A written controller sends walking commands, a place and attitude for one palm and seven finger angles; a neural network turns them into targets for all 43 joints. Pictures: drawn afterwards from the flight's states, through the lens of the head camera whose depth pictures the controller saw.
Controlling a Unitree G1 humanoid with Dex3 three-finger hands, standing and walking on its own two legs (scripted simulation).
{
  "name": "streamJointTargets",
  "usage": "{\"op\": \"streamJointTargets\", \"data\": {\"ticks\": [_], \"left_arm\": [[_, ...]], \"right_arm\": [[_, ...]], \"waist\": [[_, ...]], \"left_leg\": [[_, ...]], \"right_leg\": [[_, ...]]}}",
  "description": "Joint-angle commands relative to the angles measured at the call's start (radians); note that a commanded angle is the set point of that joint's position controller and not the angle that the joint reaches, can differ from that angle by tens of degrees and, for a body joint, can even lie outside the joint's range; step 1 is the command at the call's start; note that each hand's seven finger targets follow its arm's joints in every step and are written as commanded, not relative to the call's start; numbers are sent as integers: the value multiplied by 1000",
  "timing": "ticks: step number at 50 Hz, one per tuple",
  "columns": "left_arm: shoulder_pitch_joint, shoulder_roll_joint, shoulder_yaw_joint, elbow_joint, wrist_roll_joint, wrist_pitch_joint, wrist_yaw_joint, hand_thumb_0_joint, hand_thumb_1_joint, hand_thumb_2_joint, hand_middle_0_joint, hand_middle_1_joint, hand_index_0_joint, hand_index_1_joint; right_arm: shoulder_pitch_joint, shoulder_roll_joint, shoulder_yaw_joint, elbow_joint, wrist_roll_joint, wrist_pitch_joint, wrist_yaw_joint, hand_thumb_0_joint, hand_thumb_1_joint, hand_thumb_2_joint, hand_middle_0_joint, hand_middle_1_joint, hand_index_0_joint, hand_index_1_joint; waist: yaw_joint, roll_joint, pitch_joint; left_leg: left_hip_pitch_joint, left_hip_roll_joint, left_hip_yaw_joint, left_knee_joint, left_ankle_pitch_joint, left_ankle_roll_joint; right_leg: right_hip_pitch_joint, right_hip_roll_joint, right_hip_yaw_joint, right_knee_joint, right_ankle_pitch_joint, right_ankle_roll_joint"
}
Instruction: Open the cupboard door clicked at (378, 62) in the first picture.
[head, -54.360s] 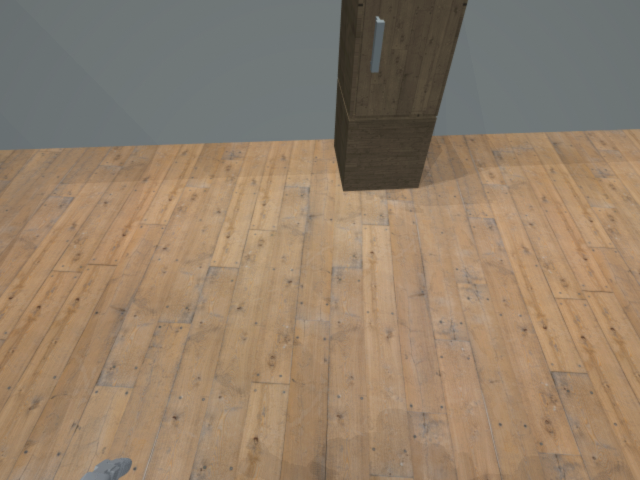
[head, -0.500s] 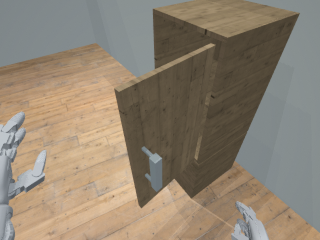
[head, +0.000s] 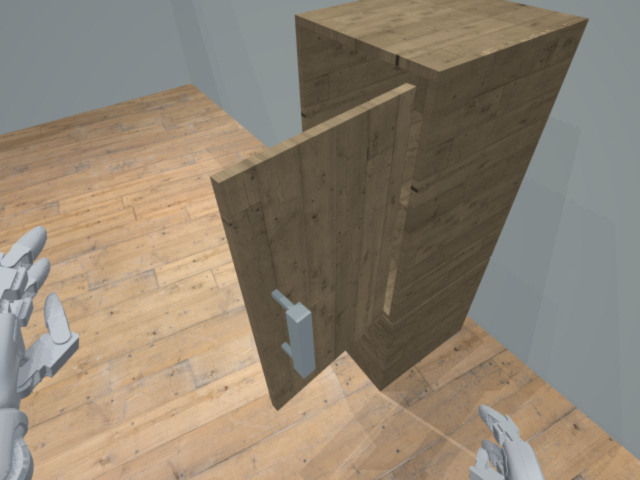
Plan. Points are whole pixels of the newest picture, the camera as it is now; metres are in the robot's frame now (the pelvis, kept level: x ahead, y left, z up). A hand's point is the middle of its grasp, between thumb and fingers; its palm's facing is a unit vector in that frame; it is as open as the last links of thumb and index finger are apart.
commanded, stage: step back with the hand held close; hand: left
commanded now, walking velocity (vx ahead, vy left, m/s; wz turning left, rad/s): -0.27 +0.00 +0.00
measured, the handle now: (292, 333) +0.35 +0.10 -0.06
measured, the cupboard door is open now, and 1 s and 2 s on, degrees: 98 98 98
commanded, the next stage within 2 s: stop stepping back and stand still in 1.14 s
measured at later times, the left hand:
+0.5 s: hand (38, 369) +0.16 +0.28 +0.16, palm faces +0.37 -0.77 -0.52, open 7.4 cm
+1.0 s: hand out of the picture +0.07 +0.27 +0.16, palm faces +0.48 -0.74 -0.47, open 7.4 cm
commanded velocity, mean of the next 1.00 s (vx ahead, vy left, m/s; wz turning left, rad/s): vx -0.30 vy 0.00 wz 0.01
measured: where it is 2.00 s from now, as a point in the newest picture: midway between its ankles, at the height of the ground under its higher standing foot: outside the picture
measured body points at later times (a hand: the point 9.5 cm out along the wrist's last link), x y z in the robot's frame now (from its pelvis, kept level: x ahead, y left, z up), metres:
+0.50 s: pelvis -0.05 +0.02 -0.01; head -0.04 +0.02 +0.44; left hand +0.13 +0.32 +0.18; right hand +0.12 -0.23 -0.08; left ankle -0.03 +0.11 -0.74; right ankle +0.00 -0.11 -0.74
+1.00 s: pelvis -0.13 +0.00 -0.02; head -0.12 +0.01 +0.43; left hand +0.04 +0.31 +0.19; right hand +0.01 -0.24 -0.11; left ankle -0.05 +0.11 -0.72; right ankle -0.06 -0.11 -0.74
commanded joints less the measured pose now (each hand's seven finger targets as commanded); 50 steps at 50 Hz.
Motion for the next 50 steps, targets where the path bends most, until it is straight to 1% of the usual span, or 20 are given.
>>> {"op": "streamJointTargets", "data": {"ticks": [1, 3, 6, 7, 11, 16, 22, 23, 29, 33, 36, 38, 40, 42, 44, 45, 46, 47, 48, 50], "left_arm": [[-196, 289, 215, -238, 10, -108, 23, 0, 900, 900, -200, -300, -200, -300], [-80, 232, 173, -150, 15, -118, 14, 0, 900, 900, -200, -300, -200, -300], [-9, 197, 136, -179, 17, -129, 9, 0, 900, 900, -200, -300, -200, -300], [5, 200, 138, -198, 18, -133, 11, 0, 900, 900, -200, -300, -200, -300], [85, 247, 192, -268, 12, -136, 24, 0, 900, 900, -200, -300, -200, -300], [130, 274, 231, -306, 8, -135, 35, 0, 900, 900, -200, -300, -200, -300], [116, 243, 212, -286, 23, -140, 45, 0, 900, 900, -200, -300, -200, -300], [110, 224, 191, -292, 30, -138, 54, 0, 900, 900, -200, -300, -200, -300], [17, 196, 182, -306, 84, -148, 86, 0, 900, 900, -200, -300, -200, -300], [-44, 203, 171, -354, 95, -159, 99, 0, 900, 900, -200, -300, -200, -300], [-52, 219, 178, -394, 81, -171, 110, 0, 900, 900, -200, -300, -200, -300], [-40, 221, 185, -401, 76, -179, 116, 0, 900, 900, -200, -300, -200, -300], [-14, 220, 214, -390, 77, -191, 116, 0, 900, 900, -200, -300, -200, -300], [13, 242, 244, -367, 75, -204, 108, 0, 900, 900, -200, -300, -200, -300], [68, 247, 258, -319, 64, -218, 82, 0, 900, 900, -200, -300, -200, -300], [83, 251, 258, -297, 61, -222, 72, 0, 900, 900, -200, -300, -200, -300], [62, 259, 251, -303, 57, -228, 66, 0, 900, 900, -200, -300, -200, -300], [78, 270, 239, -288, 42, -228, 71, 0, 900, 900, -200, -300, -200, -300], [47, 262, 200, -307, 31, -219, 72, 0, 900, 900, -200, -300, -200, -300], [35, 280, 206, -323, 37, -206, 74, 0, 900, 900, -200, -300, -200, -300]], "right_arm": [[-126, -125, -38, -200, 17, -31, -7, 0, -900, -900, 200, 300, 200, 300], [-135, -117, -44, -183, 7, -2, -8, 0, -900, -900, 200, 300, 200, 300], [-130, -131, -54, -198, 5, 22, -2, 0, -900, -900, 200, 300, 200, 300], [-137, -132, -55, -203, 5, 28, -6, 0, -900, -900, 200, 300, 200, 300], [-129, -128, -69, -238, 10, 57, -9, 0, -900, -900, 200, 300, 200, 300], [-136, -121, -76, -269, 16, 89, -14, 0, -900, -900, 200, 300, 200, 300], [-133, -138, -81, -274, 9, 85, -19, 0, -900, -900, 200, 300, 200, 300], [-114, -133, -77, -280, -1, 83, -23, 0, -900, -900, 200, 300, 200, 300], [-71, -143, -89, -268, -30, 59, -37, 0, -900, -900, 200, 300, 200, 300], [-39, -135, -87, -254, -37, 47, -40, 0, -900, -900, 200, 300, 200, 300], [-24, -124, -76, -233, -35, 35, -37, 0, -900, -900, 200, 300, 200, 300], [-25, -120, -70, -222, -37, 26, -41, 0, -900, -900, 200, 300, 200, 300], [-46, -122, -68, -225, -30, 6, -39, 0, -900, -900, 200, 300, 200, 300], [-54, -111, -76, -220, -25, -10, -34, 0, -900, -900, 200, 300, 200, 300], [-72, -123, -84, -228, 2, -19, -13, 0, -900, -900, 200, 300, 200, 300], [-75, -119, -87, -234, 9, -18, -6, 0, -900, -900, 200, 300, 200, 300], [-71, -116, -89, -226, 4, -14, 1, 0, -900, -900, 200, 300, 200, 300], [-53, -98, -88, -197, 2, -6, 13, 0, -900, -900, 200, 300, 200, 300], [-71, -87, -88, -175, 7, -1, 28, 0, -900, -900, 200, 300, 200, 300], [-84, -82, -84, -176, 7, 10, 29, 0, -900, -900, 200, 300, 200, 300]], "waist": [[-49, -57, 18], [-53, -91, 0], [-57, -49, -99], [-55, -3, -128], [-52, -30, -250], [-50, -42, -246], [-48, 33, -155], [-56, 5, -126], [-79, 37, -45], [-98, -77, -32], [-105, -63, -48], [-104, 1, -61], [-85, 149, -73], [-71, 139, -105], [-65, 74, -113], [-69, -3, -73], [-79, -79, -20], [-82, -183, -26], [-65, -273, -121], [-69, -284, -173]], "left_leg": [[-120, 8, 4, -29, 124, 25], [-113, -1, -11, -8, 108, 26], [-97, 8, 2, -13, 193, 21], [-102, 11, -1, -21, 236, 18], [-99, 29, 1, -7, 401, 12], [-162, 41, -10, -2, 449, 7], [-356, 77, -39, -75, 198, 39], [-400, 78, -51, -85, 149, 37], [-674, 114, -112, -125, -401, 88], [-580, 46, -93, 34, -441, 67], [-463, 32, -100, 59, -342, 51], [-497, 67, -151, -23, -350, 58], [-698, 179, -252, -173, -453, 108], [-743, 220, -250, -161, -361, 124], [-738, 184, -159, -61, -389, 108], [-733, 118, -106, 35, -407, 84], [-681, 42, -67, 166, -376, 47], [-517, -27, -17, 356, -191, -11], [-428, -43, -35, 551, -177, -24], [-411, -22, -54, 645, -199, -18]], "right_leg": [[-96, -44, 135, -120, 186, -4], [-115, -72, 146, -136, 193, -11], [-67, -74, 119, -85, 297, -6], [-38, -72, 105, -58, 345, -6], [33, -57, 75, 34, 512, 7], [36, -48, 68, 100, 552, 10], [56, -17, 63, 159, 345, 26], [54, -9, 59, 169, 303, 25], [58, 1, 89, 249, 26, 13], [-145, -60, 197, 93, -194, -22], [-267, -78, 194, 55, -234, -34], [-224, -40, 139, 130, -198, -15], [-18, 38, 63, 361, -80, 17], [70, 56, 59, 440, -13, 23], [83, 29, 118, 348, 19, 13], [13, -12, 215, 234, -37, -11], [-140, -96, 368, 76, -126, -58], [-298, -250, 523, -82, -2, -129], [-284, -332, 533, -122, 127, -179], [-254, -317, 449, -94, 161, -181]]}}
